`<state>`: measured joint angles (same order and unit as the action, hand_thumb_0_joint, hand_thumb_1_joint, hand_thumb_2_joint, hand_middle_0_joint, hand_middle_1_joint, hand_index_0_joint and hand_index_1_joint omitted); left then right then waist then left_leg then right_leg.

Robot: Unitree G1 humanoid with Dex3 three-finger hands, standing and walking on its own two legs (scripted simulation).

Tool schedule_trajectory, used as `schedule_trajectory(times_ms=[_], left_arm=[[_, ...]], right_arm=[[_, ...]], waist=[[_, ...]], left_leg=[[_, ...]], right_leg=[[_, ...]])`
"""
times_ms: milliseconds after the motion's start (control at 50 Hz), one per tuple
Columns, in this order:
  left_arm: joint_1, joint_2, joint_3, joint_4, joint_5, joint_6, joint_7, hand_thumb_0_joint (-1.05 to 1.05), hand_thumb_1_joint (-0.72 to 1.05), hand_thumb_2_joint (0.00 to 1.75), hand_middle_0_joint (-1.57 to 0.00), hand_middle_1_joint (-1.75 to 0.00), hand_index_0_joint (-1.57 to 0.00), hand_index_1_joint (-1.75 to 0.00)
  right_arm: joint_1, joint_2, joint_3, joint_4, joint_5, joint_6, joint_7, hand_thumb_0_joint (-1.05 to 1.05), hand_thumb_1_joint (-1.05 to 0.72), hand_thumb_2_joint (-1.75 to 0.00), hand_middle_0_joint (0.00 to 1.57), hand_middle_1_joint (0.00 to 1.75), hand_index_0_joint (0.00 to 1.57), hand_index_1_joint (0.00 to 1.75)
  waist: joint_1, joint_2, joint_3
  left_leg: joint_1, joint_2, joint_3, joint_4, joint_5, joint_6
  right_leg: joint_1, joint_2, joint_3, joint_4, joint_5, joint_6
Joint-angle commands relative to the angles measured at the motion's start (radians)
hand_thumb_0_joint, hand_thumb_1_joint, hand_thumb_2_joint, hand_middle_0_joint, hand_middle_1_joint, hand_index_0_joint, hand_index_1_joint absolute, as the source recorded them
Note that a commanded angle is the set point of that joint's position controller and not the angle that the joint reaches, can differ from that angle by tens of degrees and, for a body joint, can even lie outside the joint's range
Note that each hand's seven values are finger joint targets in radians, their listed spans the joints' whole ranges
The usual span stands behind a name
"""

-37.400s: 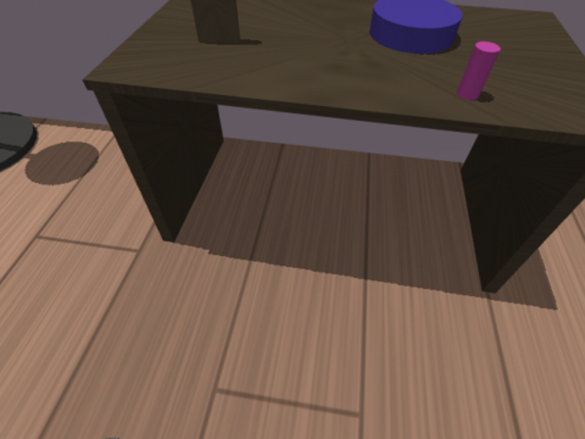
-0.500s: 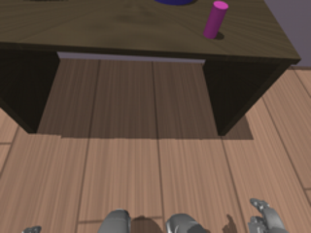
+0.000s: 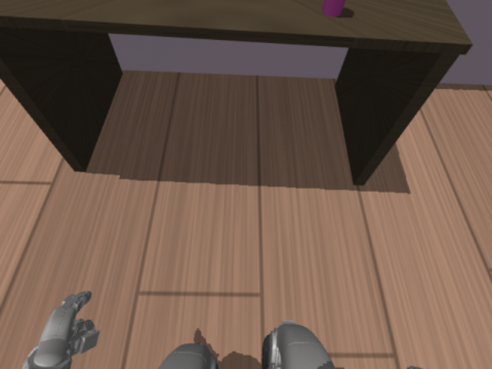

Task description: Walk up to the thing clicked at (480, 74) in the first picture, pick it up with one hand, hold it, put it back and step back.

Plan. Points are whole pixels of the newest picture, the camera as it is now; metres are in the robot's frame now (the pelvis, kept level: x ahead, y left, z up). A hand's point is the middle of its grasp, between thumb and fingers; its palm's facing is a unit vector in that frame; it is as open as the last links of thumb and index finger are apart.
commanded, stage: step back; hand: right
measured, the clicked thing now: out of the picture +0.98 -0.23 +0.07
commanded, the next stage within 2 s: stand in 1.44 s
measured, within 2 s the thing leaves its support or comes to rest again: neither
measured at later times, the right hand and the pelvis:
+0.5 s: hand out of the picture -0.04 -0.32 -0.14, palm faces -0.01 +0.93 -0.36, open 7.4 cm; pelvis -0.13 -0.04 +0.01, yaw -2 degrees
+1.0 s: hand out of the picture -0.05 -0.30 -0.15, palm faces -0.02 +0.94 -0.35, open 7.4 cm; pelvis -0.12 -0.04 +0.01, yaw +1 degrees
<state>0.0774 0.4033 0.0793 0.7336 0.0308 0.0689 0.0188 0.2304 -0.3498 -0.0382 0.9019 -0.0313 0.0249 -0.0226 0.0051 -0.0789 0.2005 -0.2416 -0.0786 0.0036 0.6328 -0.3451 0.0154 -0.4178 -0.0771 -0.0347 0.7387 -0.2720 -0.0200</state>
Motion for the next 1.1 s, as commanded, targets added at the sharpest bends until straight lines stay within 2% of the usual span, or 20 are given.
schedule_trajectory(times_ms=[0,80,220,260,280,300,340,420,500,600,620,640,660,700,760,840,900,940,960,1080], left_arm=[[-0.011,0.185,0.052,-0.080,-0.014,0.001,0.010,0.00,0.90,0.90,-0.20,-0.30,-0.20,-0.30],[0.079,0.172,0.051,-0.007,-0.023,0.003,-0.005,0.00,0.90,0.90,-0.20,-0.30,-0.20,-0.30],[0.122,0.154,0.027,0.061,-0.013,-0.061,-0.004,0.00,0.90,0.90,-0.20,-0.30,-0.20,-0.30],[0.216,0.143,0.032,0.139,-0.005,-0.082,0.002,0.00,0.90,0.90,-0.20,-0.30,-0.20,-0.30],[0.241,0.178,0.044,0.163,0.007,-0.093,0.006,0.00,0.90,0.90,-0.20,-0.30,-0.20,-0.30],[0.224,0.246,0.061,0.155,0.024,-0.102,0.008,0.00,0.90,0.90,-0.20,-0.30,-0.20,-0.30],[0.060,0.377,0.085,0.096,0.028,-0.097,0.008,0.00,0.90,0.90,-0.20,-0.30,-0.20,-0.30],[0.047,0.234,0.054,0.119,0.009,-0.116,0.009,0.00,0.90,0.90,-0.20,-0.30,-0.20,-0.30],[0.180,0.267,0.067,0.150,0.013,-0.119,0.004,0.00,0.90,0.90,-0.20,-0.30,-0.20,-0.30],[0.112,0.247,0.042,0.124,0.001,-0.097,-0.008,0.00,0.90,0.90,-0.20,-0.30,-0.20,-0.30],[0.126,0.200,0.025,0.121,0.003,-0.096,-0.008,0.00,0.90,0.90,-0.20,-0.30,-0.20,-0.30],[0.136,0.143,0.007,0.114,-0.007,-0.098,-0.010,0.00,0.90,0.90,-0.20,-0.30,-0.20,-0.30],[0.068,0.155,0.013,0.106,-0.018,-0.095,-0.006,0.00,0.90,0.90,-0.20,-0.30,-0.20,-0.30],[0.066,0.237,0.028,0.123,-0.011,-0.096,-0.005,0.00,0.90,0.90,-0.20,-0.30,-0.20,-0.30],[0.138,0.200,0.025,0.164,-0.013,-0.107,-0.024,0.00,0.90,0.90,-0.20,-0.30,-0.20,-0.30],[0.126,0.162,0.027,0.182,-0.014,-0.114,-0.020,0.00,0.90,0.90,-0.20,-0.30,-0.20,-0.30],[0.220,0.176,0.038,0.240,-0.007,-0.128,0.001,0.00,0.90,0.90,-0.20,-0.30,-0.20,-0.30],[0.159,0.290,0.057,0.210,0.009,-0.134,0.012,0.00,0.90,0.90,-0.20,-0.30,-0.20,-0.30],[0.048,0.310,0.056,0.182,0.010,-0.130,0.005,0.00,0.90,0.90,-0.20,-0.30,-0.20,-0.30],[0.023,0.234,0.043,0.192,0.004,-0.135,-0.002,0.00,0.90,0.90,-0.20,-0.30,-0.20,-0.30]], right_arm=[[-0.020,-0.447,-0.108,-0.119,-0.011,-0.027,-0.018,0.00,-0.90,-0.90,0.20,0.30,0.20,0.30],[-0.121,-0.289,-0.066,-0.141,-0.013,-0.030,-0.028,0.00,-0.90,-0.90,0.20,0.30,0.20,0.30],[-0.064,-0.294,-0.079,-0.117,-0.015,0.000,0.003,0.00,-0.90,-0.90,0.20,0.30,0.20,0.30],[-0.093,-0.304,-0.081,-0.106,-0.011,0.022,0.014,0.00,-0.90,-0.90,0.20,0.30,0.20,0.30],[-0.086,-0.259,-0.068,-0.106,-0.007,0.024,0.015,0.00,-0.90,-0.90,0.20,0.30,0.20,0.30],[-0.088,-0.190,-0.044,-0.126,0.001,0.018,0.017,0.00,-0.90,-0.90,0.20,0.30,0.20,0.30],[-0.156,-0.251,-0.072,-0.122,-0.005,0.012,0.004,0.00,-0.90,-0.90,0.20,0.30,0.20,0.30],[-0.099,-0.228,-0.060,-0.059,0.011,-0.005,0.019,0.00,-0.90,-0.90,0.20,0.30,0.20,0.30],[-0.148,-0.220,-0.053,-0.075,-0.006,-0.022,0.030,0.00,-0.90,-0.90,0.20,0.30,0.20,0.30],[-0.043,-0.214,-0.074,-0.006,-0.006,-0.049,0.039,0.00,-0.90,-0.90,0.20,0.30,0.20,0.30],[0.006,-0.230,-0.086,0.013,-0.008,-0.055,0.034,0.00,-0.90,-0.90,0.20,0.30,0.20,0.30],[0.052,-0.286,-0.102,0.023,-0.013,-0.062,0.027,0.00,-0.90,-0.90,0.20,0.30,0.20,0.30],[0.066,-0.371,-0.114,0.015,-0.011,-0.062,0.027,0.00,-0.90,-0.90,0.20,0.30,0.20,0.30],[0.017,-0.366,-0.120,0.004,-0.007,-0.052,0.032,0.00,-0.90,-0.90,0.20,0.30,0.20,0.30],[-0.052,-0.277,-0.087,-0.013,-0.007,-0.060,0.032,0.00,-0.90,-0.90,0.20,0.30,0.20,0.30],[-0.071,-0.260,-0.076,-0.011,-0.006,-0.053,0.032,0.00,-0.90,-0.90,0.20,0.30,0.20,0.30],[-0.126,-0.171,-0.036,-0.027,0.018,-0.034,0.027,0.00,-0.90,-0.90,0.20,0.30,0.20,0.30],[-0.077,-0.131,-0.022,-0.022,0.021,-0.025,0.013,0.00,-0.90,-0.90,0.20,0.30,0.20,0.30],[-0.035,-0.212,-0.049,0.017,0.013,-0.018,0.009,0.00,-0.90,-0.90,0.20,0.30,0.20,0.30],[-0.008,-0.201,-0.043,0.071,0.009,-0.027,0.019,0.00,-0.90,-0.90,0.20,0.30,0.20,0.30]], waist=[[-0.035,0.356,-0.244],[0.046,0.186,-0.209],[-0.035,0.311,-0.277],[0.015,0.284,-0.280],[0.028,0.184,-0.279],[0.024,-0.007,-0.233],[0.052,-0.116,-0.097],[-0.002,-0.022,-0.086],[0.076,-0.119,-0.139],[0.008,-0.077,-0.184],[-0.011,0.001,-0.228],[-0.029,0.183,-0.270],[-0.051,0.270,-0.231],[-0.033,0.192,-0.129],[0.004,0.207,-0.095],[-0.005,0.258,-0.130],[0.075,0.145,-0.190],[0.051,-0.057,-0.185],[0.020,-0.013,-0.135],[0.025,-0.051,-0.164]], left_leg=[[-0.095,0.536,-0.599,-0.309,0.444,0.323],[-0.071,0.333,-0.225,-0.203,0.567,0.220],[0.119,0.283,-0.206,-0.177,0.080,0.193],[0.016,0.261,-0.160,-0.107,0.010,0.159],[-0.075,0.215,-0.123,0.015,-0.031,0.118],[-0.292,0.114,-0.082,0.163,-0.118,0.053],[-0.246,0.095,-0.191,0.312,-0.204,-0.020],[-0.266,0.036,-0.158,0.334,-0.035,-0.027],[-0.307,0.069,-0.094,0.173,-0.110,-0.038],[0.047,0.033,0.027,-0.208,-0.004,-0.006],[0.180,0.064,-0.049,-0.249,0.050,0.013],[0.280,0.228,-0.322,-0.316,-0.023,0.078],[0.220,0.393,-0.583,-0.378,-0.204,0.190],[0.054,0.411,-0.542,-0.406,-0.355,0.255],[0.012,0.284,-0.325,-0.370,-0.182,0.172],[-0.062,0.260,-0.245,-0.308,-0.002,0.147],[-0.204,0.179,-0.133,-0.071,0.038,0.058],[-0.264,0.031,-0.125,0.178,-0.213,-0.005],[-0.148,0.082,-0.123,0.255,-0.242,-0.012],[-0.145,0.104,-0.111,0.150,-0.124,-0.015]], right_leg=[[0.011,0.090,0.146,0.409,-0.401,0.014],[-0.014,0.154,0.200,0.561,-0.250,0.004],[0.085,0.096,0.045,-0.108,-0.231,0.039],[0.253,0.116,-0.008,-0.394,-0.070,0.012],[0.329,0.086,0.091,-0.424,-0.057,-0.004],[0.351,-0.067,0.387,-0.448,-0.194,-0.049],[-0.049,-0.345,0.671,-0.522,-0.476,-0.235],[0.137,-0.126,0.256,-0.367,0.033,-0.123],[0.333,-0.161,0.288,-0.338,0.050,-0.143],[0.182,-0.137,0.184,-0.219,0.054,-0.116],[0.125,-0.101,0.137,-0.085,0.132,-0.084],[-0.027,0.005,0.052,0.117,0.032,-0.033],[-0.161,0.086,-0.010,0.202,-0.309,-0.013],[-0.115,0.021,0.087,0.230,-0.336,-0.020],[-0.059,0.018,0.047,0.118,-0.199,-0.007],[0.126,0.061,0.001,-0.105,-0.132,0.009],[0.400,0.059,0.042,-0.327,0.073,0.005],[0.283,-0.271,0.514,-0.518,-0.202,-0.112],[0.085,-0.328,0.550,-0.532,-0.394,-0.193],[0.187,-0.195,0.288,-0.424,-0.067,-0.141]])
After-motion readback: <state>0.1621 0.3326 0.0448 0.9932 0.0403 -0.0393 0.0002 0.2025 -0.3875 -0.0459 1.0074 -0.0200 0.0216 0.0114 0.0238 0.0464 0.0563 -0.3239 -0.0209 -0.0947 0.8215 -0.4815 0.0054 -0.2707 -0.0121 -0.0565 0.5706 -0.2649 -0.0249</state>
